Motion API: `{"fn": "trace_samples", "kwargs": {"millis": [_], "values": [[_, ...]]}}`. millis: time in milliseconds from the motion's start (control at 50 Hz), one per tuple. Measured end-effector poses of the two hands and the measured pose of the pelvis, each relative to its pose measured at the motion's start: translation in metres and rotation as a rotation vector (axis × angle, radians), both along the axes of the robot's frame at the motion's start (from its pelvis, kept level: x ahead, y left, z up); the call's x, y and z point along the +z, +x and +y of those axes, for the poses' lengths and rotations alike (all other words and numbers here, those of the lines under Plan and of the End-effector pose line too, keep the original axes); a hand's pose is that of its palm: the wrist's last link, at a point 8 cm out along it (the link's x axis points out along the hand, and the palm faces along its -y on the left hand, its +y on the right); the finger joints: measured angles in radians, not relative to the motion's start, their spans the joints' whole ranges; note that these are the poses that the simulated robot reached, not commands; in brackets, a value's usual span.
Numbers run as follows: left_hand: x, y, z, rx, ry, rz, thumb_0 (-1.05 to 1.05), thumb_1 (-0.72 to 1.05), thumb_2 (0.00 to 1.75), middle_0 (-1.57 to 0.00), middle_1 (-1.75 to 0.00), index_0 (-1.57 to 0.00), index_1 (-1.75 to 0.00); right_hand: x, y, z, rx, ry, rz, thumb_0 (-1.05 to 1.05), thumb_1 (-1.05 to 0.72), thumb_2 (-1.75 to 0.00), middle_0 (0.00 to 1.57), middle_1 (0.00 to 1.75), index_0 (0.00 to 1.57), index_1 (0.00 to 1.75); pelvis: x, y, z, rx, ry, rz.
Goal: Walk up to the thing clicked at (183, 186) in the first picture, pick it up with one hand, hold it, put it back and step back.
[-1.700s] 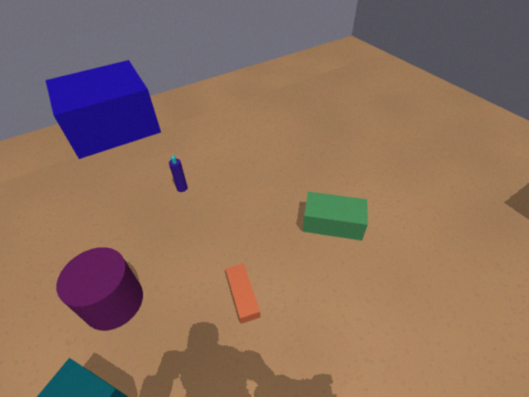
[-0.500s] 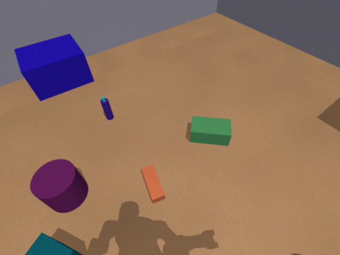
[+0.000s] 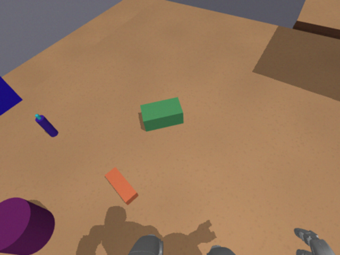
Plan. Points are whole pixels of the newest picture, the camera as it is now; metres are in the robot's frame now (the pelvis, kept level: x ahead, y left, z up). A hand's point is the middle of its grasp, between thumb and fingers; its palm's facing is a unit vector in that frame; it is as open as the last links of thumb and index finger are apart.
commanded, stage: walk up
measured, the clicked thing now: (45, 124) +0.95 +0.98 -0.64
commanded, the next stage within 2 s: stand in 1.64 s
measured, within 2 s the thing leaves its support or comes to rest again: neither
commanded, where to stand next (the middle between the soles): +0.03 +0.02 m, yaw -28 degrees
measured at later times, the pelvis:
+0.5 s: pelvis -0.03 +0.03 -0.01, yaw -16 degrees
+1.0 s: pelvis -0.05 +0.04 +0.00, yaw -27 degrees
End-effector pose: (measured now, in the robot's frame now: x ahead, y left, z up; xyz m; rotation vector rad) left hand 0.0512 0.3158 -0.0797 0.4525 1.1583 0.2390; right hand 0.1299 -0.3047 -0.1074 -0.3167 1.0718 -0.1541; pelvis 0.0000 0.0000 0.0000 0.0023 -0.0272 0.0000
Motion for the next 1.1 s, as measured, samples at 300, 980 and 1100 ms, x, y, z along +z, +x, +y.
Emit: {"fn": "trace_samples", "kwargs": {"millis": [300,980,1100], "values": [[-0.018,0.103,0.027,-0.248,-0.057,-0.088,0.01,0.90,0.89,-0.21,-0.30,-0.21,-0.30,0.024,-0.127,0.025,-0.213,-0.101,0.045,0.01,-0.90,-0.90,0.21,0.30,0.21,0.30,-0.002,-0.018,0.044,-0.179,-0.010,-0.005],[-0.024,0.114,-0.028,-0.468,-0.092,-0.035,0.01,0.90,0.89,-0.21,-0.30,-0.21,-0.30,0.006,-0.244,0.041,-0.464,-0.043,0.045,0.01,-0.90,-0.90,0.21,0.30,0.21,0.30,-0.003,-0.045,0.040,-0.464,-0.014,-0.024],[-0.020,0.101,-0.028,-0.474,-0.061,-0.016,0.01,0.90,0.89,-0.21,-0.30,-0.21,-0.30,-0.002,-0.259,0.030,-0.513,-0.033,0.086,0.01,-0.90,-0.90,0.21,0.30,0.21,0.30,-0.003,-0.049,0.036,-0.482,-0.021,-0.025]]}}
